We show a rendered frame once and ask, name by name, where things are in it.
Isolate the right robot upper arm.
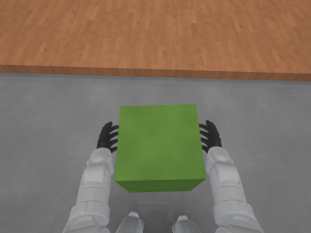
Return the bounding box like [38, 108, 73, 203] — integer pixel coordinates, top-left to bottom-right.
[215, 223, 261, 233]

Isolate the right robot shin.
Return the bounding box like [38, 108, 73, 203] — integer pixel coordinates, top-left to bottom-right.
[177, 216, 188, 221]

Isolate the carton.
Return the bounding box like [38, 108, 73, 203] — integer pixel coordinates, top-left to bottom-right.
[115, 104, 206, 193]

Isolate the robot right hand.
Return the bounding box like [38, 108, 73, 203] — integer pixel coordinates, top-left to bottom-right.
[198, 120, 222, 153]

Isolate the robot left hand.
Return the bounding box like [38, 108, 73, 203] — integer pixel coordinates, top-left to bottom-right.
[96, 121, 119, 153]

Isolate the robot right forearm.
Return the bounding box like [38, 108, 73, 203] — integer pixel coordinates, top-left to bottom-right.
[205, 147, 264, 233]

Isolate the robot left forearm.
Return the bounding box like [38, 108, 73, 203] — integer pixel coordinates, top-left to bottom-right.
[62, 148, 115, 233]

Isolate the robot left thigh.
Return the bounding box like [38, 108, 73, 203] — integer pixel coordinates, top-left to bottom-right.
[115, 216, 145, 233]

